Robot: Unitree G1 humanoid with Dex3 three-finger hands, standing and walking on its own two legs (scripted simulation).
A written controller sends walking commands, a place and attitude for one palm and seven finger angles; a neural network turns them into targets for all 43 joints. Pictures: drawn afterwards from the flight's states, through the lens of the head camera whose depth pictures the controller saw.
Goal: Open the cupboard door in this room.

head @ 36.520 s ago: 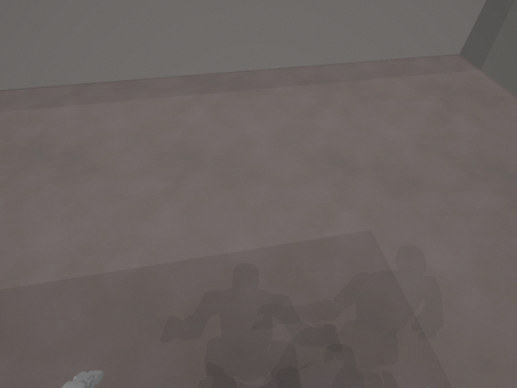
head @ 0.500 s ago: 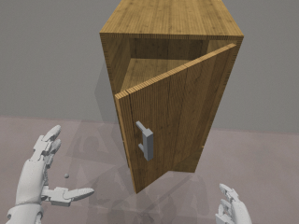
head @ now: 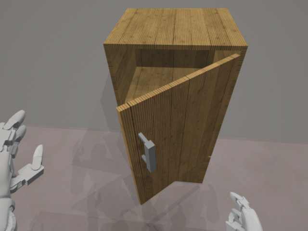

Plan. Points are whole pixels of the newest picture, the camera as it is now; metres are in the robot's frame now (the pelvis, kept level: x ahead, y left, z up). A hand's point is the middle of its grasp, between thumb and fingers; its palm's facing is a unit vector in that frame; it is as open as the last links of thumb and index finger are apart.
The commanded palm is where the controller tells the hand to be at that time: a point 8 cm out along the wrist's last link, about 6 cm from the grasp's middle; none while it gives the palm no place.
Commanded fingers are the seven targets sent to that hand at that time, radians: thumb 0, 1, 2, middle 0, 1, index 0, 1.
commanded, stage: draw the hand back to the body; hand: left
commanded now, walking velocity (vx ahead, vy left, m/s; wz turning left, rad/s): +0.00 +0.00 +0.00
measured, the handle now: (146, 152) +0.33 +0.07 +0.02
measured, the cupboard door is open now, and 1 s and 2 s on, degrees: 41 41 41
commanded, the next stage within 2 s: step back with the hand held close in 0.34 s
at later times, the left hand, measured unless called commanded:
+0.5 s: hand (43, 168) +0.18 +0.24 +0.16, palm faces +0.45 -0.79 -0.41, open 7.4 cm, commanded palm +0.13 +0.28 +0.17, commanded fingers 0.00 0.90 0.90 -0.20 -0.30 -0.20 -0.30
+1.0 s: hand (13, 196) +0.13 +0.27 +0.15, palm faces +0.37 -0.78 -0.50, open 7.4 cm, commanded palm +0.07 +0.31 +0.17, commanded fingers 0.00 0.90 0.90 -0.20 -0.30 -0.20 -0.30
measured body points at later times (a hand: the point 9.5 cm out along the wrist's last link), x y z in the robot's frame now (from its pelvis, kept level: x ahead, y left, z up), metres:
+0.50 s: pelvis -0.01 -0.02 +0.00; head -0.02 -0.04 +0.45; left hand +0.15 +0.28 +0.18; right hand +0.18 -0.24 -0.09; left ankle -0.02 +0.11 -0.74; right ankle -0.02 -0.12 -0.74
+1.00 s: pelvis -0.08 +0.01 -0.01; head -0.06 +0.02 +0.44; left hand +0.10 +0.31 +0.18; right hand +0.11 -0.23 -0.08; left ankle -0.02 +0.11 -0.74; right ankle -0.02 -0.12 -0.74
